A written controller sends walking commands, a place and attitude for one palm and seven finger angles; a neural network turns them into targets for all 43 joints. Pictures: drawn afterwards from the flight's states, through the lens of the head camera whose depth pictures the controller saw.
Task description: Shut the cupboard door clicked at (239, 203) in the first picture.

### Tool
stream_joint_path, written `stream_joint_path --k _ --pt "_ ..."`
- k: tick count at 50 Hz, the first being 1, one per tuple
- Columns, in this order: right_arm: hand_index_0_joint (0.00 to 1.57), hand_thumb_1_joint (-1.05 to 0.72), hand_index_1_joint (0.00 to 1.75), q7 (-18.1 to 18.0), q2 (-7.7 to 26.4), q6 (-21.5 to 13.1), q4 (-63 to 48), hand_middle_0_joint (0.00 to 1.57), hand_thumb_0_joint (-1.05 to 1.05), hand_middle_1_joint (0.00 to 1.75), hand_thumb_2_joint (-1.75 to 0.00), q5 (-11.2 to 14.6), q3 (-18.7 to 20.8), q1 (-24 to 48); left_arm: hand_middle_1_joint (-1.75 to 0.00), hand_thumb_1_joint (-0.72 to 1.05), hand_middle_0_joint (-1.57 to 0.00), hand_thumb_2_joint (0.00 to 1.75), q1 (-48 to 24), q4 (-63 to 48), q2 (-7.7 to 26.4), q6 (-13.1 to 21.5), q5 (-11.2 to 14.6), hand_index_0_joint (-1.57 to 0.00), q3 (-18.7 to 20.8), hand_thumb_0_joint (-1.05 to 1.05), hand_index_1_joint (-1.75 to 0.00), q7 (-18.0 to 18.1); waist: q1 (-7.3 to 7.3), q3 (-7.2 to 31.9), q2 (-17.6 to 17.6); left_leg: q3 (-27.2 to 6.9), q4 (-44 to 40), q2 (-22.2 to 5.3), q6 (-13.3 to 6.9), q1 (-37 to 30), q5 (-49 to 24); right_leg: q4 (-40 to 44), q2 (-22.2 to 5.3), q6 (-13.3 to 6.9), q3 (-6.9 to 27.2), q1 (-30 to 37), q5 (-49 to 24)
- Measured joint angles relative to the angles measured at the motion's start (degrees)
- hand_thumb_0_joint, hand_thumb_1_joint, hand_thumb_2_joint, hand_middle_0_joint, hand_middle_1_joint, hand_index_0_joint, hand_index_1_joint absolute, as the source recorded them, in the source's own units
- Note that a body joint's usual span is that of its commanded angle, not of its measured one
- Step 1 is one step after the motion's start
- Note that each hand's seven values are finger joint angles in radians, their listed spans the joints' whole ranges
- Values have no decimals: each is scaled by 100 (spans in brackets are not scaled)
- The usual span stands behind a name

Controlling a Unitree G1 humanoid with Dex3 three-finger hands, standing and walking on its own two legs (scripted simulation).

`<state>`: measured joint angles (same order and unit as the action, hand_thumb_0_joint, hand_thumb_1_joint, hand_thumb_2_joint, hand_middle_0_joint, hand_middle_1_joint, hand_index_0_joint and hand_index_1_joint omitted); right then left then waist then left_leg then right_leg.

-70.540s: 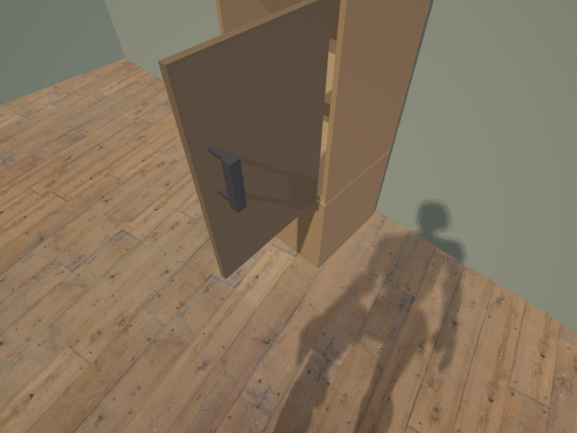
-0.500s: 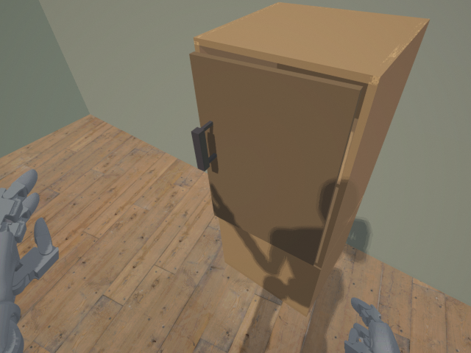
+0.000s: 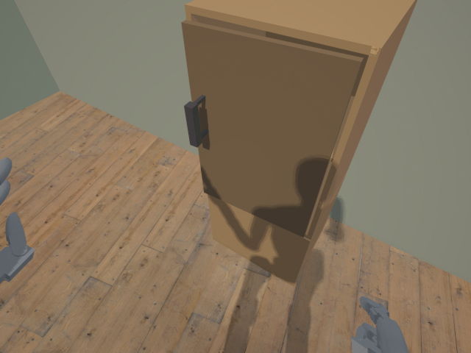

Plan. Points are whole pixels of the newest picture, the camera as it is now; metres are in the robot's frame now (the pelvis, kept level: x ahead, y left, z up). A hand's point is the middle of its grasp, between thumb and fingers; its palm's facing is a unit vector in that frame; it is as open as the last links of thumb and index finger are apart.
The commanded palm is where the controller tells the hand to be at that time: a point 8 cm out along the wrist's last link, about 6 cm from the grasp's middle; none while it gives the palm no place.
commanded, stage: step back with the hand held close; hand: left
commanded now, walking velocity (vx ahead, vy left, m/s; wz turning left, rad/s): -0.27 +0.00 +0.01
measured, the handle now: (198, 120) +0.67 +0.14 +0.02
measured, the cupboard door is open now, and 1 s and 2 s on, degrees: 3 3 3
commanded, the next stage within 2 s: stop stepping back and stand still in 0.88 s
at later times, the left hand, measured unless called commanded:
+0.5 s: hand out of the picture +0.14 +0.26 +0.17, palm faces +0.48 -0.77 -0.42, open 7.4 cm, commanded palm +0.08 +0.30 +0.18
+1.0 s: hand out of the picture +0.08 +0.23 +0.18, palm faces +0.28 -0.84 -0.47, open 7.4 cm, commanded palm +0.00 +0.29 +0.18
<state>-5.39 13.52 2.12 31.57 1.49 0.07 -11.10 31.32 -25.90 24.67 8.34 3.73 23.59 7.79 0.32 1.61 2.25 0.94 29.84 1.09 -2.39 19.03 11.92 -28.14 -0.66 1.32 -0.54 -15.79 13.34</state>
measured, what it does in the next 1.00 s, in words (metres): walks backwards: right foot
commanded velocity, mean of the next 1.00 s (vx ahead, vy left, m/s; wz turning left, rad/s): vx -0.34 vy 0.00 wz -0.03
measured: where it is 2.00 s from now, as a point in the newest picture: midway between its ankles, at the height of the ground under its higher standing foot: outside the picture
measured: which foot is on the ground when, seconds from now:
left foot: down 0.00-1.00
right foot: down 0.00-0.58, up 0.60-0.84, down 0.86-1.00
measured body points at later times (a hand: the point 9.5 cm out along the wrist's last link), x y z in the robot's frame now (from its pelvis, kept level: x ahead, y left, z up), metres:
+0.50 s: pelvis -0.05 +0.00 -0.01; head -0.05 +0.01 +0.44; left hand +0.11 +0.30 +0.19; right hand +0.11 -0.25 -0.10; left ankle +0.04 +0.09 -0.73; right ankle +0.01 -0.13 -0.74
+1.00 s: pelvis -0.15 -0.01 -0.01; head -0.11 +0.02 +0.43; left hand +0.06 +0.27 +0.20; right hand +0.05 -0.22 -0.08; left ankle +0.04 +0.09 -0.74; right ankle -0.23 -0.12 -0.74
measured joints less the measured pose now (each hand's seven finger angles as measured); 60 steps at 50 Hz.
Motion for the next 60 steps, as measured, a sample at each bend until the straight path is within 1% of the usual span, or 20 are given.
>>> stream_joint_path --k 11,19,25,27,29,31,33,35,37,40,43,44,47,50,51,53,54,56,58,60 --pt "20 -90 30 18 -48 -341 109 20 1 30 -90 -74 -52 -235 -30 89 -21 90 -128 -109 -169 332 -208 -22 113 1 -30 102 -48 -75 -97 -113 519 -69 -40 513 -1 -337 62 -10 -137 -382 -69" --pt "20 -90 30 60 -96 -550 235 20 1 30 -90 -136 -56 -292 -30 88 -21 90 -263 -223 -161 530 -285 -22 222 1 -30 126 -3 -138 -140 -113 825 -141 -17 743 125 -637 168 -63 -85 -582 -21" --pt "20 -90 30 159 -69 -497 384 20 1 30 -90 -157 9 -211 -30 88 -21 90 -226 -356 -110 583 -203 -22 122 1 -30 201 27 -94 -209 -109 986 -93 147 940 627 -585 122 -75 -67 -711 -133" --pt "20 -90 30 162 -52 -436 421 20 1 30 -90 -138 27 -180 -30 88 -21 90 -201 -438 -56 567 -187 -22 76 1 -30 228 70 -109 -252 -93 917 -71 142 949 462 -563 81 -34 -78 -721 -171" --pt "20 -90 30 128 -46 -402 415 20 1 30 -90 -123 28 -163 -30 88 -21 90 -149 -514 21 578 -178 -22 96 1 -30 239 101 -119 -274 -64 788 -83 34 943 59 -562 75 4 -86 -744 -147" --pt "20 -90 30 73 -62 -452 389 20 1 30 -90 -134 32 -154 -30 88 -21 90 -122 -513 84 615 -215 -22 194 1 -30 217 145 -139 -193 -94 686 -165 -107 963 -329 -901 235 8 -19 -820 302" --pt "20 -90 30 53 -145 -541 417 20 1 30 -90 -170 68 -171 -30 88 -21 90 -159 -438 140 638 -236 -22 296 1 -30 162 170 -118 -105 -199 585 -229 -133 979 -391 -1576 460 -6 61 -785 610" --pt "20 -90 30 82 -237 -622 453 20 1 30 -90 -206 68 -209 -30 88 -21 90 -160 -405 164 646 -217 -22 393 1 -30 129 132 -3 -63 -260 384 -302 -111 1001 -478 -1872 613 -29 53 -545 877" --pt "20 -90 30 134 -319 -711 500 20 1 30 -90 -230 25 -208 -30 88 -21 90 -97 -439 132 657 -137 -22 451 1 -30 135 49 151 -95 -231 119 -353 -76 1037 -663 -1646 634 -68 4 -158 1173" --pt "20 -90 30 200 -406 -834 549 20 1 30 -90 -266 -74 -76 -30 89 -21 90 -48 -526 23 658 -30 -21 404 1 -30 135 -91 297 -206 -76 -262 -385 -41 1133 -939 -556 541 -141 -32 516 1127" --pt "20 -90 30 227 -460 -890 535 20 1 30 -90 -311 -170 266 -30 89 -20 90 -208 -603 43 682 -3 -21 314 1 -30 85 -228 197 -416 218 -437 -366 -12 1325 -1192 387 351 -209 114 897 623" --pt "20 -90 30 230 -461 -902 546 20 1 30 -90 -330 -182 434 -30 89 -20 90 -313 -596 66 692 -16 -21 284 1 -30 54 -241 98 -426 287 -459 -390 -6 1392 -1274 489 334 -168 164 876 820" --pt "20 -90 30 250 -440 -851 537 20 1 30 -90 -267 -130 768 -30 89 -20 90 -568 -608 123 599 6 -21 94 1 -30 -73 -116 -254 -163 184 -650 -553 11 1362 -1604 262 530 -127 97 712 846" --pt "20 -90 30 263 -472 -719 369 20 1 30 -90 -153 -132 660 -30 89 -21 90 -255 -840 406 554 110 -21 158 1 -30 -206 84 -281 -109 101 -667 -639 78 1283 -1753 -26 642 -202 38 669 887" --pt "20 -90 30 250 -468 -673 320 20 1 30 -90 -126 -136 544 -30 88 -21 90 -67 -894 502 569 144 -22 203 1 -30 -226 163 -221 -120 66 -539 -628 122 1295 -1532 -100 646 -228 8 687 926" --pt "20 -90 30 198 -414 -582 285 20 1 30 -90 -119 -124 215 -30 88 -21 90 321 -928 632 579 146 -22 270 1 -30 -201 243 2 -215 -57 130 -465 308 1454 -519 -213 551 -274 -12 734 1010" --pt "20 -90 30 169 -357 -533 321 20 1 30 -90 -147 -110 30 -30 88 -21 90 491 -906 645 546 121 -22 303 1 -30 -164 193 150 -285 -120 690 -355 378 1511 -101 -258 476 -292 51 756 1045" --pt "20 -90 30 94 -191 -435 428 20 1 30 -90 -173 -76 -347 -30 88 -22 90 641 -734 541 456 50 -22 323 1 -30 -38 63 441 -365 -197 1490 -201 390 1382 370 -268 345 -258 195 834 1069" --pt "20 -90 30 11 15 -424 538 20 1 30 -90 -164 -22 -691 -30 88 -22 90 408 -376 327 376 -37 -22 266 1 -30 98 7 625 -320 -204 1376 -205 331 955 397 -275 267 -160 191 908 1096" --pt "20 -90 30 -72 233 -492 678 20 1 30 -90 -122 75 -937 -30 88 -21 90 -113 45 62 295 -105 -22 139 1 -30 204 49 669 -141 -297 874 -280 236 533 203 -381 260 -76 -14 918 1191"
